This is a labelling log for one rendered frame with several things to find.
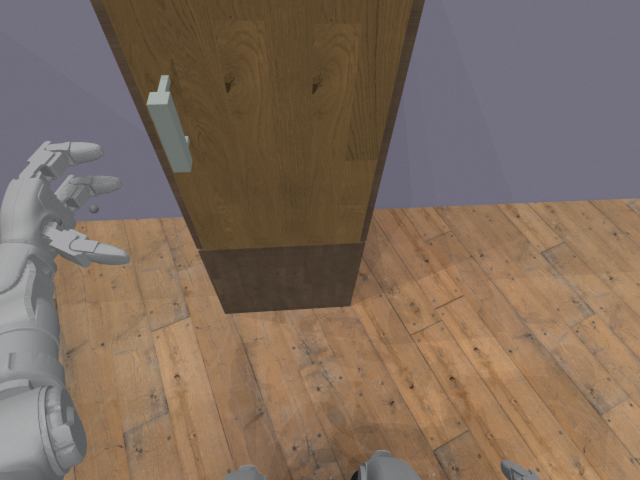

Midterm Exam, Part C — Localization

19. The handle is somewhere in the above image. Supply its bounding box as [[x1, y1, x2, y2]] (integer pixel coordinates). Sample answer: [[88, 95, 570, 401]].
[[146, 75, 193, 173]]

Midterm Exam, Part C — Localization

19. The left robot forearm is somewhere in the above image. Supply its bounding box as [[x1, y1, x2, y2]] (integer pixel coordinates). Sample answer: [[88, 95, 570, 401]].
[[0, 242, 65, 400]]

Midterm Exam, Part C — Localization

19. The robot right hand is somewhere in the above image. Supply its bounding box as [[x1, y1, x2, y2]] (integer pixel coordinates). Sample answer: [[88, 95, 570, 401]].
[[500, 460, 541, 480]]

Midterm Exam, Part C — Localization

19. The robot left hand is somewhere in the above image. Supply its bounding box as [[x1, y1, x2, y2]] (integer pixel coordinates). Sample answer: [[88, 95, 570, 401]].
[[0, 141, 130, 268]]

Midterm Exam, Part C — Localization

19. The cupboard door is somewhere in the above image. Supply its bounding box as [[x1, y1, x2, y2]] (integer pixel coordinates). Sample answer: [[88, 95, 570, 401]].
[[102, 0, 413, 250]]

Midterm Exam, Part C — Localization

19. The right robot shin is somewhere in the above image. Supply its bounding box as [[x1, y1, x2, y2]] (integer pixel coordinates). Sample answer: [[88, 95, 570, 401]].
[[367, 450, 392, 462]]

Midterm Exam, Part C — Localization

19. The robot left upper arm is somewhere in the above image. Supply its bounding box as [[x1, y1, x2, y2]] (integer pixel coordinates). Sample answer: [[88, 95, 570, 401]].
[[0, 385, 87, 480]]

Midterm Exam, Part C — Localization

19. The robot right thigh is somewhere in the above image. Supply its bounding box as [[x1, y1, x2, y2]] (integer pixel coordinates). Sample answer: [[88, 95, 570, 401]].
[[358, 457, 421, 480]]

